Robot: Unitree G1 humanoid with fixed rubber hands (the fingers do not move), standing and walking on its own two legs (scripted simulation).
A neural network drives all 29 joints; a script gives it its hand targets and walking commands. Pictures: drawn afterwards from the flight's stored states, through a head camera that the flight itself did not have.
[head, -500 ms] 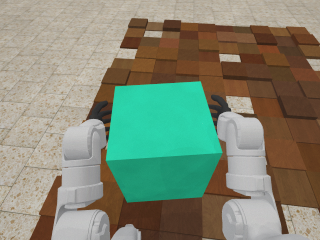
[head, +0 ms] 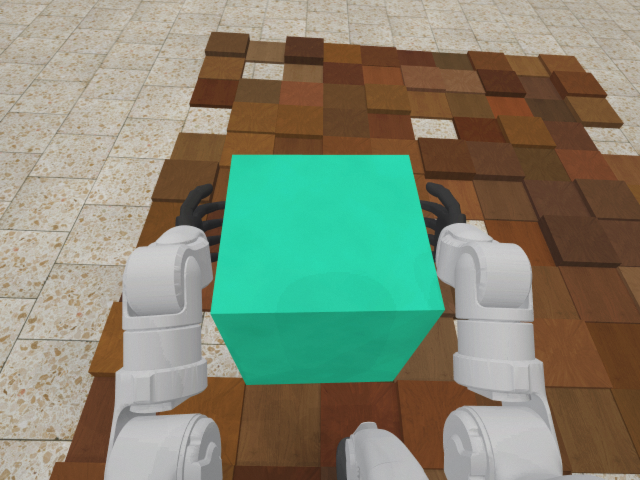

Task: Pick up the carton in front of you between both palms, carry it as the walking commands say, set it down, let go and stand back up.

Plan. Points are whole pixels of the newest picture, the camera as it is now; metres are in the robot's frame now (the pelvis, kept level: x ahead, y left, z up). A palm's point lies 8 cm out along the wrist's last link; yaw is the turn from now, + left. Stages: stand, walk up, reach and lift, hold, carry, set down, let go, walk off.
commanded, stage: carry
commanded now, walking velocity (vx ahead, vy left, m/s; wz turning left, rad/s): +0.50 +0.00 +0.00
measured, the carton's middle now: (320, 279) +0.35 -0.02 +0.03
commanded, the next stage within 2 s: none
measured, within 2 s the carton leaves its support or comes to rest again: neither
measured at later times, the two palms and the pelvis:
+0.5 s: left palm (171, 72) +0.68 +0.18 +0.13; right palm (355, 60) +0.71 -0.12 +0.13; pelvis +0.34 +0.00 -0.01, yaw +1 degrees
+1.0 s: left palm (218, 5) +0.95 +0.13 +0.11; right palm (362, 11) +0.94 -0.17 +0.11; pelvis +0.67 -0.01 -0.02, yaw -1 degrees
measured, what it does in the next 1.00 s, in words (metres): walks ahead: right foot, then left foot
